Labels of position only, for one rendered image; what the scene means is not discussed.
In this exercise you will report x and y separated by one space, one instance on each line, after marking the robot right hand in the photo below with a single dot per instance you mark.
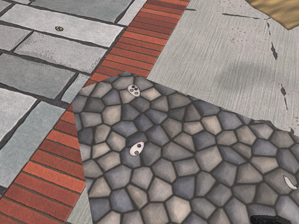
265 219

